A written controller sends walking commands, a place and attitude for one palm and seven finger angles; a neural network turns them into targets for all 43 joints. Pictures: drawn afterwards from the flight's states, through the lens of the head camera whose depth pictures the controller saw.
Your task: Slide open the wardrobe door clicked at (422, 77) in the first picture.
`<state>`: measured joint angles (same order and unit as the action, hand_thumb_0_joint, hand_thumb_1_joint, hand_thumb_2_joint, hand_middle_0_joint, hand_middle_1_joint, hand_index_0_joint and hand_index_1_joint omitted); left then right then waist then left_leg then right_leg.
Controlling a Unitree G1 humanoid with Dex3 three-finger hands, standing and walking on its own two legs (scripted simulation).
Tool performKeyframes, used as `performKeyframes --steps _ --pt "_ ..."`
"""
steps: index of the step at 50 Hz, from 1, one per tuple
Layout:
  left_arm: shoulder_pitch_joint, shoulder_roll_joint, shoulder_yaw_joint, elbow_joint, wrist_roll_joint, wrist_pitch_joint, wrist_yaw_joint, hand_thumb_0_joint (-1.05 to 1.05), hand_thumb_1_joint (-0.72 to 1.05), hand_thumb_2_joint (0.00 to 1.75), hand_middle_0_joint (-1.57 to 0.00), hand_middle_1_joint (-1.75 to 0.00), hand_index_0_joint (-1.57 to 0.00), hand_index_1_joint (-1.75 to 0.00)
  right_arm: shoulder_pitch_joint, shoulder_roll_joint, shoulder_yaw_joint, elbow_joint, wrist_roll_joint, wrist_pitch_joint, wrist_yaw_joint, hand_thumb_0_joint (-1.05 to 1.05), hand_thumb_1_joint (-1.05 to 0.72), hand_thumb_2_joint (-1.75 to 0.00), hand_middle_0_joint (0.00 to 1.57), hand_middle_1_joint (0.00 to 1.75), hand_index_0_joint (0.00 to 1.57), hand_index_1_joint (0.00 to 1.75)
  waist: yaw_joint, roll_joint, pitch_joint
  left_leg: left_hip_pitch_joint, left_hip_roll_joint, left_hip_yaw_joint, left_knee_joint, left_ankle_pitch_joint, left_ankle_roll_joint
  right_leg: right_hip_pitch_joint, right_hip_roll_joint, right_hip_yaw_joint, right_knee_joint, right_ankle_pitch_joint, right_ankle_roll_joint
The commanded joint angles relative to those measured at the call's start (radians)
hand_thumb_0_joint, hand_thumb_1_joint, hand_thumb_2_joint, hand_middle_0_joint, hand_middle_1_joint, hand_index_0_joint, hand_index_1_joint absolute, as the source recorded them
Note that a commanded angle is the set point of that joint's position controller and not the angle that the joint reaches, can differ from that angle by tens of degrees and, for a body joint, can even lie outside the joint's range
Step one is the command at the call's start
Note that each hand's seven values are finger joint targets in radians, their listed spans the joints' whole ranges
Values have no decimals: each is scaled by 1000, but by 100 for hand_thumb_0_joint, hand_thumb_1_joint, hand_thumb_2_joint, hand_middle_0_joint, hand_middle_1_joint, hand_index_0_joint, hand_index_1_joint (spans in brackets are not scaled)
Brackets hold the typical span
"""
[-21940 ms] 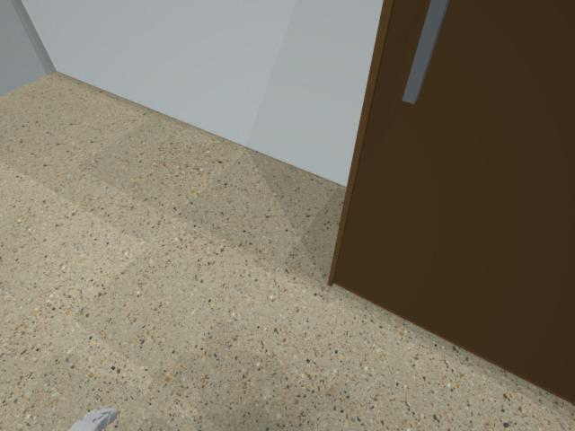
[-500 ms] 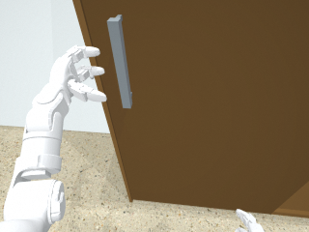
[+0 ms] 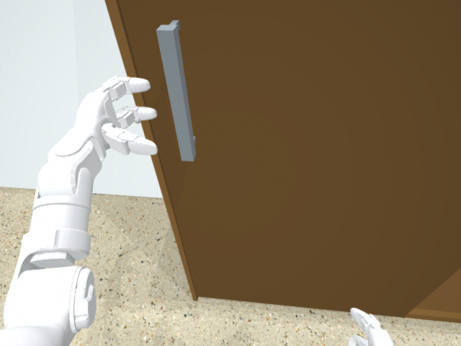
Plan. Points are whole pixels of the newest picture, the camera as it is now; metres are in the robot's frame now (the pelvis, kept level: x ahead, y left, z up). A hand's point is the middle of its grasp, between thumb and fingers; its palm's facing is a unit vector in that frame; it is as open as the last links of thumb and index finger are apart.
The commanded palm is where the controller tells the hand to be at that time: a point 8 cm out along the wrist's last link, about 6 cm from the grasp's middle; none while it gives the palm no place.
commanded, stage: move the hooked fingers beside the handle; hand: left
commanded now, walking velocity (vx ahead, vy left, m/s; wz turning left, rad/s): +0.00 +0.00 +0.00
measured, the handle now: (182, 97) +0.47 +0.11 +0.23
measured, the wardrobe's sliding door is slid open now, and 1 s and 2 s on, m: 0.00 0.00 0.00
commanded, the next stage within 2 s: feel for the door with the fingertips in 1.48 s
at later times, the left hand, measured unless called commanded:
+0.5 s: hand (131, 113) +0.39 +0.17 +0.25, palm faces -0.03 -1.00 -0.03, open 14.0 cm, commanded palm +0.38 +0.23 +0.24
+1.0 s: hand (128, 109) +0.42 +0.19 +0.24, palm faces +0.00 -1.00 -0.01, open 13.9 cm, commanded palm +0.39 +0.23 +0.23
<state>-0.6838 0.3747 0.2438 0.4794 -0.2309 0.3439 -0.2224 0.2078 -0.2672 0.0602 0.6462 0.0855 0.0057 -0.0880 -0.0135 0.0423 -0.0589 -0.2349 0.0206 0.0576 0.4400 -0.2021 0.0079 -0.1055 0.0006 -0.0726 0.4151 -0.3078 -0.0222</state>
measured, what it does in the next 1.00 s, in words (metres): stands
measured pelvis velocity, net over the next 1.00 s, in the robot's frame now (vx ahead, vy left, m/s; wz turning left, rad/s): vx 0.00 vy -0.01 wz -0.01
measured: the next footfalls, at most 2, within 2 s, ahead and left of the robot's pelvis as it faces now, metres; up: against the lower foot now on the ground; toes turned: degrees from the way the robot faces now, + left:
none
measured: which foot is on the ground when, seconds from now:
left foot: down 0.00-1.00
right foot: down 0.00-1.00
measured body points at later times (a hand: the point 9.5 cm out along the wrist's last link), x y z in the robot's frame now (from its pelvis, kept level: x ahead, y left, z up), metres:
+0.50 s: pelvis +0.00 -0.01 +0.00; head -0.02 -0.02 +0.45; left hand +0.39 +0.23 +0.25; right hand +0.16 -0.26 -0.09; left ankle +0.02 +0.12 -0.74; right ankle -0.05 -0.10 -0.74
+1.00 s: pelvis +0.00 -0.01 +0.00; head -0.01 -0.02 +0.45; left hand +0.42 +0.24 +0.24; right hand +0.14 -0.26 -0.10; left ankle +0.02 +0.12 -0.74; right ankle -0.05 -0.10 -0.74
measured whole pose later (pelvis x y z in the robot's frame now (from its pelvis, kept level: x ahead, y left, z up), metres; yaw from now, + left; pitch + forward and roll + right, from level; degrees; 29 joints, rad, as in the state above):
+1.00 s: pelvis +0.00 -0.01 +0.00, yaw +0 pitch +1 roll +0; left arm -0.75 0.46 0.29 0.60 -0.22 0.32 -0.24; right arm 0.24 -0.28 0.05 0.64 0.09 0.02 -0.09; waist -0.03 0.04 -0.06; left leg -0.25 0.03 0.06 0.45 -0.21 0.00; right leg -0.12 0.01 -0.07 0.41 -0.31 -0.03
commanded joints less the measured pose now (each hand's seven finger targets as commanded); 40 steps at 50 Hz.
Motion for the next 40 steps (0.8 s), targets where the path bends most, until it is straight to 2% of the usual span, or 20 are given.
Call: performKeyframes --steps 1,3,4,5,10,13,15,19,20,22,23,25,26,28,31,33,34,36,38,40 --pt "-567 277 101 -319 8 -131 45 0 -50 30 -30 -120 -30 -120 -101 -124 -54 -164 -5 -57 -13 0 -90 -90 20 30 20 30 9 5 -296 264 -21 -65 -2 267 50 -52 12 50 -55 382 -2" --pt "-573 295 107 -392 8 -174 42 0 -50 30 -30 -120 -30 -120 -99 -126 -57 -166 -8 -63 -11 0 -90 -90 20 30 20 30 6 34 -351 312 -17 -65 8 323 49 -29 13 50 -51 429 -2" --pt "-577 269 91 -406 2 -182 35 0 -50 30 -30 -120 -30 -120 -102 -123 -54 -169 -9 -66 -11 0 -90 -90 20 30 20 30 4 56 -369 328 -20 -70 8 336 48 -25 13 50 -46 442 -4" --pt "-556 263 93 -386 -4 -180 28 0 -50 30 -30 -120 -30 -120 -102 -122 -55 -164 -8 -68 -12 0 -90 -90 20 30 20 30 2 32 -358 329 -18 -70 9 341 49 -28 16 47 -48 452 -2" --pt "-340 216 71 -125 -19 -55 -26 0 -50 30 -30 -120 -30 -120 -90 -140 -58 -141 9 -51 -13 0 -90 -90 20 30 20 30 13 -67 -186 202 -20 -49 -4 244 50 -78 13 38 -61 421 13" --pt "-329 215 55 -80 -15 -14 -31 0 -50 30 -30 -120 -30 -120 -83 -150 -62 -143 16 -39 -10 0 -90 -90 20 30 20 30 10 -84 -135 170 -19 -46 -4 196 48 -110 9 39 -70 366 17" --pt "-416 241 73 -176 -16 -41 -21 0 -50 30 -30 -120 -30 -120 -91 -145 -63 -160 11 -46 -11 0 -90 -90 20 30 20 30 6 -85 -191 188 -23 -52 2 222 53 -93 9 43 -62 389 14" --pt "-589 308 117 -485 -19 -174 10 0 -50 30 -30 -120 -30 -120 -108 -130 -61 -184 -3 -71 -10 0 -90 -90 20 30 20 30 7 15 -377 314 -26 -69 17 331 57 -22 11 53 -41 464 1" --pt "-591 291 109 -514 -19 -194 13 0 -50 30 -30 -120 -30 -120 -115 -124 -57 -184 -5 -75 -11 0 -90 -90 20 30 20 30 4 46 -399 345 -25 -70 19 356 53 -23 13 50 -34 472 -1" --pt "-585 290 119 -445 -23 -197 17 0 -50 30 -30 -120 -30 -120 -107 -123 -55 -157 -6 -78 -13 0 -90 -90 20 30 20 30 -4 33 -353 337 -23 -68 20 338 52 -47 18 47 -45 458 1" --pt "-519 297 124 -392 -20 -185 14 0 -50 30 -30 -120 -30 -120 -98 -129 -57 -148 -7 -73 -13 0 -90 -90 20 30 20 30 5 14 -333 316 -20 -62 15 322 52 -40 18 44 -51 439 2" --pt "-454 253 92 -239 -14 -122 7 0 -50 30 -30 -120 -30 -120 -103 -129 -51 -129 1 -64 -16 0 -90 -90 20 30 20 30 5 -3 -217 238 -22 -54 3 245 48 -79 16 42 -60 395 6" --pt "-426 205 49 -155 -12 -82 -1 0 -50 30 -30 -120 -30 -120 -101 -131 -50 -124 6 -59 -16 0 -90 -90 20 30 20 30 -2 -14 -155 204 -23 -51 -5 199 47 -115 15 43 -72 355 11" --pt "-345 208 43 9 0 -16 -10 0 -50 30 -30 -120 -30 -120 -77 -150 -56 -109 12 -41 -16 0 -90 -90 20 30 20 30 1 -67 -87 150 -18 -50 -12 140 43 -147 11 39 -83 293 17" --pt "-425 185 14 -25 -2 -5 -18 0 -50 30 -30 -120 -30 -120 -79 -148 -57 -137 15 -37 -15 0 -90 -90 20 30 20 30 -8 -68 -134 160 -21 -58 -1 160 46 -149 8 41 -71 311 14" --pt "-494 201 24 -164 -11 -73 -11 0 -50 30 -30 -120 -30 -120 -85 -140 -65 -159 8 -48 -13 0 -90 -90 20 30 20 30 -6 -62 -228 211 -20 -62 10 223 50 -99 7 44 -56 368 8" --pt "-561 225 40 -276 -15 -115 -6 0 -50 30 -30 -120 -30 -120 -96 -135 -64 -175 5 -57 -12 0 -90 -90 20 30 20 30 -1 -30 -312 251 -25 -69 15 261 52 -65 7 50 -45 404 3" --pt "-643 249 72 -427 -23 -193 7 0 -50 30 -30 -120 -30 -120 -96 -125 -60 -183 -5 -74 -11 0 -90 -90 20 30 20 30 -1 -4 -418 333 -27 -76 25 346 55 -25 12 50 -28 476 -1" --pt "-623 312 125 -438 -25 -232 18 0 -50 30 -30 -120 -30 -120 -94 -127 -57 -168 -11 -79 -11 0 -90 -90 20 30 20 30 5 -17 -428 345 -23 -72 25 365 56 -8 14 51 -32 490 3" --pt "-575 303 140 -329 -20 -208 25 0 -50 30 -30 -120 -30 -120 -90 -124 -53 -143 -11 -76 -14 0 -90 -90 20 30 20 30 8 -50 -347 288 -24 -62 15 315 56 -20 17 48 -40 466 6"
